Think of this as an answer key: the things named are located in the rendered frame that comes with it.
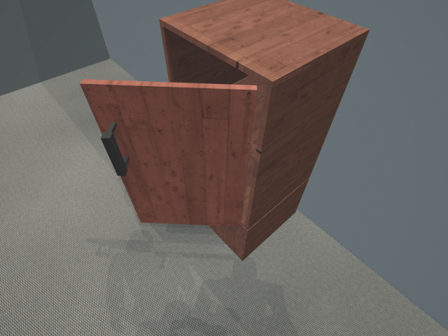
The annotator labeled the cupboard door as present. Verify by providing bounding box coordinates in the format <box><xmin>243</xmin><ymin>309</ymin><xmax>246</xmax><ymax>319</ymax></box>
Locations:
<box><xmin>80</xmin><ymin>79</ymin><xmax>257</xmax><ymax>227</ymax></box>

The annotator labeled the handle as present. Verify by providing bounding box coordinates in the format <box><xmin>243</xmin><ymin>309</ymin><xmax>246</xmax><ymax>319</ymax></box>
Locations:
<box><xmin>101</xmin><ymin>122</ymin><xmax>129</xmax><ymax>176</ymax></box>

